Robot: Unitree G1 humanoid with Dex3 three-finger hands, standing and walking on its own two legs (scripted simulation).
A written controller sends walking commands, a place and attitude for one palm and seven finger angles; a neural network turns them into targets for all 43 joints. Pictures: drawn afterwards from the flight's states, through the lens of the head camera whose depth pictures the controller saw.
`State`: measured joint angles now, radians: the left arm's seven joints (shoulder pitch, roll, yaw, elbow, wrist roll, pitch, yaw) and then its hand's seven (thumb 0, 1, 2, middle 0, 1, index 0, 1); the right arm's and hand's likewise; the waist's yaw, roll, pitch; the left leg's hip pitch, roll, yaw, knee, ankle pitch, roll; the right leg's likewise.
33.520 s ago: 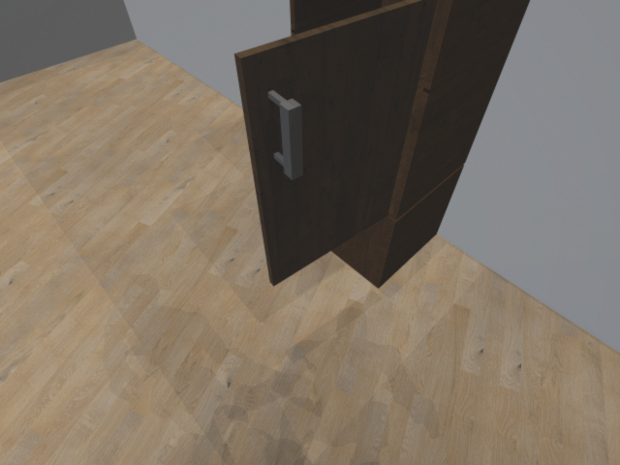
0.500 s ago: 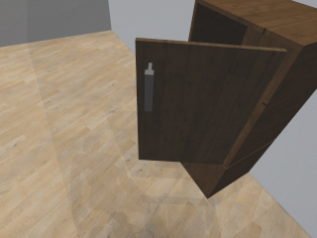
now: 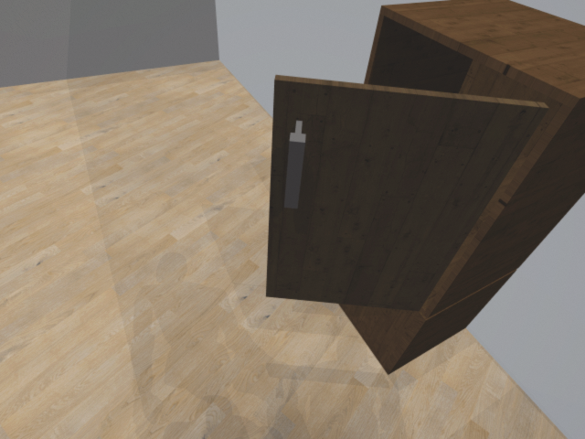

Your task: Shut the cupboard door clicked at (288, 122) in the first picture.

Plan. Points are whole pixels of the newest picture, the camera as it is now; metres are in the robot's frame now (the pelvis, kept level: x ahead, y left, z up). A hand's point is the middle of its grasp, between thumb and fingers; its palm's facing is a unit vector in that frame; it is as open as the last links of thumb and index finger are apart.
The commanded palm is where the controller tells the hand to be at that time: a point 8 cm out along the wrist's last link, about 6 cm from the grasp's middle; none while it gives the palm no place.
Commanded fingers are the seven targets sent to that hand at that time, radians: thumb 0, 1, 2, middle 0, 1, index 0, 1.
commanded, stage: look again from close up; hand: left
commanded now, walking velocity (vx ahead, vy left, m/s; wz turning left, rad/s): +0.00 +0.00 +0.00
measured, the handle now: (295, 165) +0.51 +0.05 +0.12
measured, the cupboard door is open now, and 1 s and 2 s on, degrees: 58 58 58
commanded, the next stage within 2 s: shuffle to correct the standing spot in 0.52 s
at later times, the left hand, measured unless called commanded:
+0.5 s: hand out of the picture -0.07 +0.12 -0.18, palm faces +0.09 -0.99 -0.13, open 7.4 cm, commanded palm none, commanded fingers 0.00 0.90 0.90 -0.20 -0.30 -0.20 -0.30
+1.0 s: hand out of the picture -0.11 +0.09 -0.18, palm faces +0.11 -0.99 -0.13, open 7.4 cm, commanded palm none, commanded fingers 0.00 0.90 0.90 -0.20 -0.30 -0.20 -0.30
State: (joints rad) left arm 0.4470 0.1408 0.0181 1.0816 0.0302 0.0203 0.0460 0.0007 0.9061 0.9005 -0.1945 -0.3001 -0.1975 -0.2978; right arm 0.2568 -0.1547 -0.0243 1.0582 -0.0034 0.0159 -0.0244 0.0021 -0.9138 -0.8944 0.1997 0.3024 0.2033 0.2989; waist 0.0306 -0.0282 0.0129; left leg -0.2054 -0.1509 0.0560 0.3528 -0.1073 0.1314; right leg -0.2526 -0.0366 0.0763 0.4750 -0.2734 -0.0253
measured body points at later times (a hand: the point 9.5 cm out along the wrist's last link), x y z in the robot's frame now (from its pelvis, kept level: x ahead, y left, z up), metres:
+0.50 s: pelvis -0.01 -0.03 +0.00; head -0.03 -0.01 +0.45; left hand -0.07 +0.17 -0.17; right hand +0.00 -0.26 -0.15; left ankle +0.06 +0.00 -0.73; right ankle +0.06 -0.18 -0.73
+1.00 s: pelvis -0.03 -0.06 +0.00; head -0.05 -0.03 +0.45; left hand -0.11 +0.15 -0.17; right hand +0.01 -0.29 -0.14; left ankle +0.00 +0.01 -0.69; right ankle -0.02 -0.17 -0.74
